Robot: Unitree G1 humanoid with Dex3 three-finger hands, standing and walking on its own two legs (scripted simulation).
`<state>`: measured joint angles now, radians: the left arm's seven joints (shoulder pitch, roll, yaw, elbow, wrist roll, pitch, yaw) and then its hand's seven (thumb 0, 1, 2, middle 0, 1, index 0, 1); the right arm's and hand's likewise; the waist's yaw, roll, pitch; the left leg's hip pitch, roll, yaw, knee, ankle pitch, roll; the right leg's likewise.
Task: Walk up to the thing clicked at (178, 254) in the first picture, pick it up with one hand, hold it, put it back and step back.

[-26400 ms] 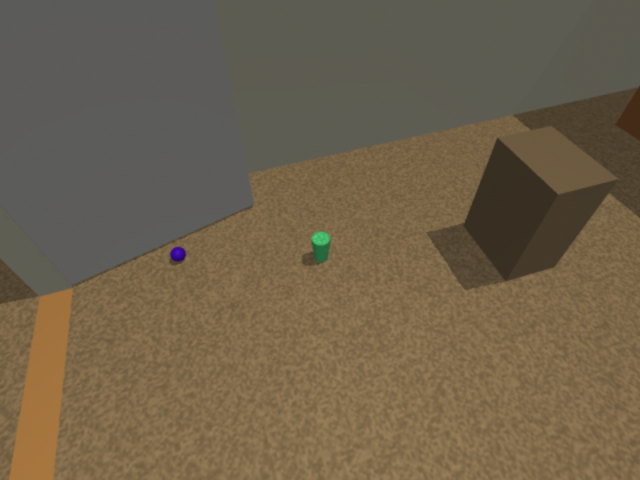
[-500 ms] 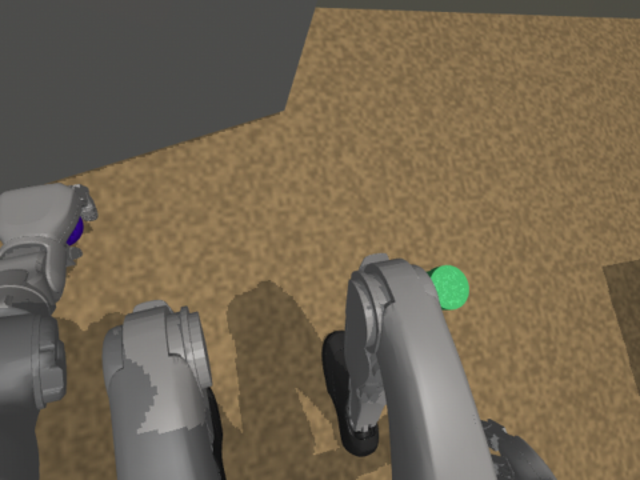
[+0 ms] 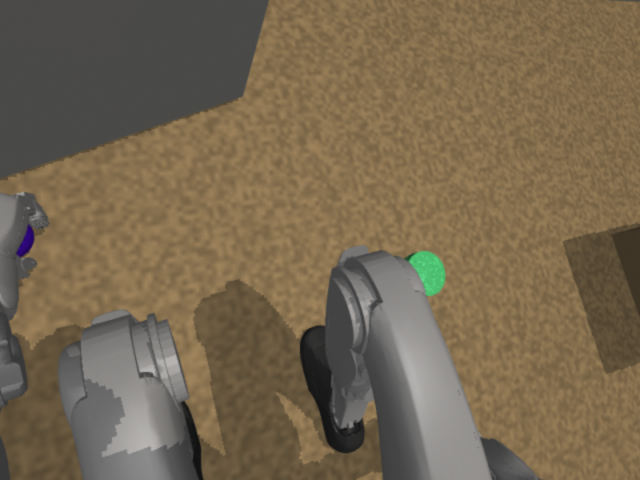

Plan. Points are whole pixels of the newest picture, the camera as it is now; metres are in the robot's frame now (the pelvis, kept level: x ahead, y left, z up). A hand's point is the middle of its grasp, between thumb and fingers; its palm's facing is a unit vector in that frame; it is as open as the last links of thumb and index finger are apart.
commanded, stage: rest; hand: left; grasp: from above
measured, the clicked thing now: (5, 237) +0.44 +0.30 -0.23
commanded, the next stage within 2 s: open in 0.94 s
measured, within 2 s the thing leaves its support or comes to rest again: rests again in 0.62 s
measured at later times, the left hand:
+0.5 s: hand (16, 251) +0.42 +0.29 -0.24, palm faces -0.43 -0.15 -0.89, open 7.0 cm
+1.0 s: hand (22, 250) +0.42 +0.29 -0.24, palm faces -0.43 -0.15 -0.89, open 7.0 cm
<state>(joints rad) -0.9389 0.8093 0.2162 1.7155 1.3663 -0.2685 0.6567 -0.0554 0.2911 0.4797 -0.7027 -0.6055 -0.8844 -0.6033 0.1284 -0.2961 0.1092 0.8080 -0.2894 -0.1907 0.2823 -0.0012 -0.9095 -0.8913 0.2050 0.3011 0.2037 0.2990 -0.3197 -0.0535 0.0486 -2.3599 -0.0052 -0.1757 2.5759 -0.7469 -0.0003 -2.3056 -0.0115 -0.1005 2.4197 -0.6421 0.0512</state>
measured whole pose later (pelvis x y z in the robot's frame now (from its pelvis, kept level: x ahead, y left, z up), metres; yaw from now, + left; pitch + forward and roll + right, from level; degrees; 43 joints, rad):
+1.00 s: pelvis -0.01 +0.01 +0.00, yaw -3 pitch +26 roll -14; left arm -0.98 0.91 0.16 1.82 1.33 -0.24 0.74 -0.06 0.29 0.43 -0.73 -0.59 -0.91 -0.57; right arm 0.06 -0.35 0.22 0.77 -0.32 -0.31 0.37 0.00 -0.92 -0.90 0.20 0.30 0.20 0.30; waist -0.37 -0.11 0.14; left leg -2.34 0.00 -0.23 2.61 -0.75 0.01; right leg -2.25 0.01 -0.15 2.40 -0.62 0.07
